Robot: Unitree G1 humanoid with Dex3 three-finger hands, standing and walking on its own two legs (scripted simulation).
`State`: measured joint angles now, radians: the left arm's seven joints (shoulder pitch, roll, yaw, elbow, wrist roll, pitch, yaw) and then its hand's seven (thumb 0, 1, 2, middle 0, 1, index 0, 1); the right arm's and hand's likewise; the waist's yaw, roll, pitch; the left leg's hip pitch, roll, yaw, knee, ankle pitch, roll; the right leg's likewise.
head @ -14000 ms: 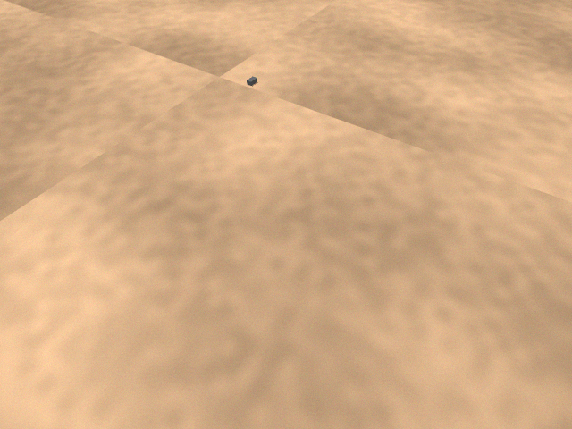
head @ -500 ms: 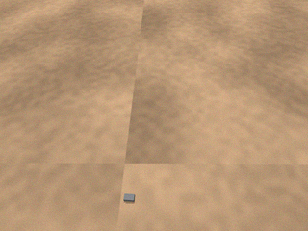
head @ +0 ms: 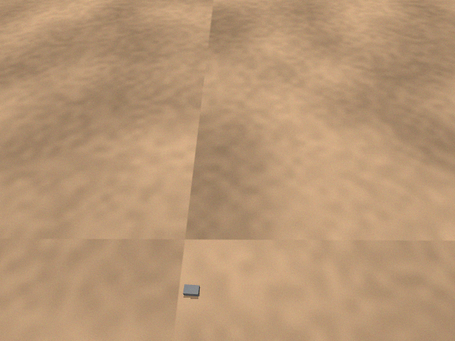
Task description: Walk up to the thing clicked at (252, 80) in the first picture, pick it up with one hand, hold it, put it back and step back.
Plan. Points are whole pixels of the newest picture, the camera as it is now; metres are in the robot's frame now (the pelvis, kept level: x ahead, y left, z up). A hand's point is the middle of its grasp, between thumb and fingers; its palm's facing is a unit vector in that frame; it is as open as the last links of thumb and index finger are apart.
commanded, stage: stand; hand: left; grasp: from above
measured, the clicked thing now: (191, 290) +0.45 +0.18 -0.77
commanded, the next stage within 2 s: rise first in 0.84 s
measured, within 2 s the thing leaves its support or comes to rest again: neither
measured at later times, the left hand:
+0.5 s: hand out of the picture +0.08 +0.25 -0.16, palm faces -0.03 -0.94 -0.35, open 7.4 cm
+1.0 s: hand out of the picture +0.09 +0.25 -0.16, palm faces +0.02 -0.94 -0.34, open 7.4 cm
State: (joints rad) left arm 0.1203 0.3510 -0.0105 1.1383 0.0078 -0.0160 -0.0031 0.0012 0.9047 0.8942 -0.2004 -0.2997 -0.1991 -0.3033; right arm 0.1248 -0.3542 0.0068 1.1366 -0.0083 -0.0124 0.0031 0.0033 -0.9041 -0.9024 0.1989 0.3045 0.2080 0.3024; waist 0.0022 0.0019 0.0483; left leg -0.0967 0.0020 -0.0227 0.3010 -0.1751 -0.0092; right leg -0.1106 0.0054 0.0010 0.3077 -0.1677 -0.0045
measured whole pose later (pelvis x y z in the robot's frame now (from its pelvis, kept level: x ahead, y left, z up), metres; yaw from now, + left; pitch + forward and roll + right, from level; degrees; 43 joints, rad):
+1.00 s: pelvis +0.01 +0.00 +0.00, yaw +1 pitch +0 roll +0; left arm 0.11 0.34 0.01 1.08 -0.01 -0.02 0.01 0.00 0.90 0.89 -0.21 -0.31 -0.21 -0.32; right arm 0.15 -0.35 0.01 1.04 0.02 -0.01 -0.02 0.00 -0.90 -0.90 0.20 0.30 0.21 0.30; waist 0.00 0.00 0.04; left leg -0.14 0.00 -0.03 0.34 -0.20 -0.01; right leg -0.15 0.00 -0.01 0.35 -0.20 -0.01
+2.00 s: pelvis -0.04 +0.01 -0.20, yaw +0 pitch +29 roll -2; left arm 0.04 0.38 0.06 0.56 0.49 0.03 0.07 -0.01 -0.23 0.70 -0.44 -0.71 -0.42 -0.74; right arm 0.11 -0.28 -0.03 0.55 0.00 -0.19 0.01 0.01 -0.92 -0.91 0.20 0.30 0.21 0.30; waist -0.03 0.00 -0.19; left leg -1.43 -0.02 -0.03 1.59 -0.67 0.00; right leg -1.43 0.00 -0.01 1.57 -0.65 0.01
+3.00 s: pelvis -0.09 +0.02 -0.42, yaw -4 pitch +35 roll -7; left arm -0.87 0.66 0.05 1.36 1.28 -0.30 0.37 0.00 -0.12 0.68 -0.42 -0.60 -0.42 -0.60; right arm 0.14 -0.26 0.00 0.74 -0.11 -0.04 0.12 0.00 -0.90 -0.90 0.20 0.30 0.21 0.30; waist -0.19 0.00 -0.09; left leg -2.24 -0.03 -0.09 2.31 -0.69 0.01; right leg -2.20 0.00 -0.07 2.23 -0.66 0.02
